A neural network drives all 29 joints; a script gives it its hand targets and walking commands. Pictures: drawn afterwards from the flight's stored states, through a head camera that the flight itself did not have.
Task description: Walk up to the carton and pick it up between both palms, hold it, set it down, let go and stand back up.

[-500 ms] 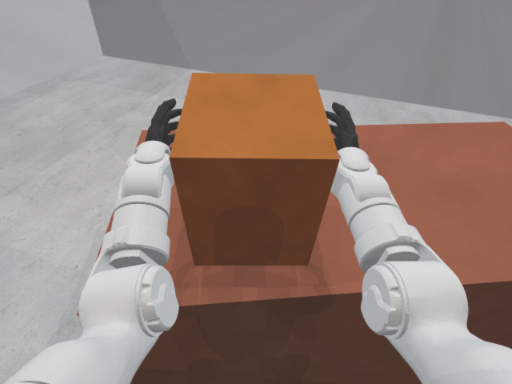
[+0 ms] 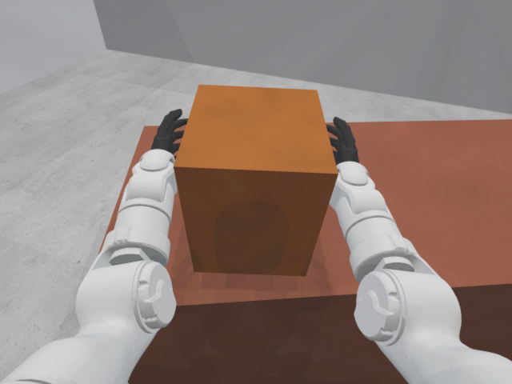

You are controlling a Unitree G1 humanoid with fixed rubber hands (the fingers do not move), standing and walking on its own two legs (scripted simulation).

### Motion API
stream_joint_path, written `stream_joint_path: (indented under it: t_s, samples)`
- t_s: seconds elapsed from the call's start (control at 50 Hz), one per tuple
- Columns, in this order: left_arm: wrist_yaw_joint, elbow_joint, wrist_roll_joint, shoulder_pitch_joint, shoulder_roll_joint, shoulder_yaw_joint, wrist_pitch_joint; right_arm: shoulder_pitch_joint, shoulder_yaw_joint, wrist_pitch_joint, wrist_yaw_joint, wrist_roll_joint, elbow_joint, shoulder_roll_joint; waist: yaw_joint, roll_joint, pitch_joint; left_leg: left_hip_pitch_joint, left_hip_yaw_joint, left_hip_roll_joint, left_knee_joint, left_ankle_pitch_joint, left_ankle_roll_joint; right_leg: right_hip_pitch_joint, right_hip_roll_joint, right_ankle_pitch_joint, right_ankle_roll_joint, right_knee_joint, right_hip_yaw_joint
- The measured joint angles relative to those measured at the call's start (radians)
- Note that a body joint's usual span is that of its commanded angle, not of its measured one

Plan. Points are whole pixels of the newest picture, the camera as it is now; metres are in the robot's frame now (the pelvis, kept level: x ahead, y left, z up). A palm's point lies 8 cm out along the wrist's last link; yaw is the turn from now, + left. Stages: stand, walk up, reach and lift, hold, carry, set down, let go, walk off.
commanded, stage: set down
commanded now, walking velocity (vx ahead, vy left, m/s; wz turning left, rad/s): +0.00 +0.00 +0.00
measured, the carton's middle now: (253, 183) +0.41 +0.01 +0.13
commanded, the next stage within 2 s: none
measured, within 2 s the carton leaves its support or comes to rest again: rests again in 1.80 s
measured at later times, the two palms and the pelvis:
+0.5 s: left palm (165, 161) +0.43 +0.16 +0.17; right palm (338, 167) +0.41 -0.13 +0.17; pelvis +0.01 +0.00 +0.00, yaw +0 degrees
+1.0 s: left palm (167, 164) +0.44 +0.17 +0.15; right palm (334, 172) +0.42 -0.13 +0.15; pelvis +0.02 +0.00 +0.00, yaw +0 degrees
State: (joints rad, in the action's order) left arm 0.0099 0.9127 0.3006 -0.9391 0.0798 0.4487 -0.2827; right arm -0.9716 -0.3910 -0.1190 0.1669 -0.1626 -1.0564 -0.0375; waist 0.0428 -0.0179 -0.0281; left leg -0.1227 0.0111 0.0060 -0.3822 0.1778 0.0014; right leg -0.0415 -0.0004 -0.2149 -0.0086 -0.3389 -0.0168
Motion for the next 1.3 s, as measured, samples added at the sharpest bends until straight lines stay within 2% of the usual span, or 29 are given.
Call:
stream_joint_path:
  t_s: [0.1, 0.26, 0.6, 1.16, 1.3]
  samples:
    - [0.002, 0.008, 0.0, 0.001, 0.001, 0.0, 0.024, 0.01, -0.006, 0.007, 0.0, -0.002, 0.023, -0.007, -0.005, 0.0, 0.0, 0.0, 0.0, 0.0, 0.001, 0.001, 0.0, 0.0, 0.0, -0.002, 0.0, 0.0, 0.0]
    - [0.014, 0.065, 0.001, -0.012, 0.02, 0.0, 0.052, 0.011, -0.068, 0.004, -0.003, -0.064, 0.032, -0.032, -0.006, -0.003, 0.003, 0.0, 0.0, 0.0, 0.004, 0.005, 0.0, -0.002, 0.0, -0.006, 0.0, 0.0, 0.0]
    - [0.03, 0.108, 0.003, -0.001, 0.034, 0.0, 0.114, 0.034, -0.108, 0.012, -0.004, -0.123, 0.08, -0.07, -0.009, -0.006, 0.01, 0.0, -0.001, -0.002, 0.014, 0.01, 0.0, -0.006, 0.003, -0.016, 0.0, 0.0, 0.0]
    - [0.068, 0.179, 0.015, -0.008, 0.052, 0.043, 0.152, 0.062, -0.244, 0.012, -0.02, -0.259, 0.144, -0.15, -0.001, -0.015, 0.024, -0.004, -0.003, -0.007, 0.026, 0.014, 0.0, -0.016, 0.008, -0.026, -0.002, 0.0, 0.0]
    - [0.075, 0.18, 0.02, -0.007, 0.052, 0.044, 0.172, 0.079, -0.25, 0.028, -0.023, -0.269, 0.168, -0.163, -0.001, -0.016, 0.025, -0.024, -0.003, -0.007, 0.026, 0.014, 0.0, -0.036, 0.008, -0.026, -0.002, 0.0, 0.0]
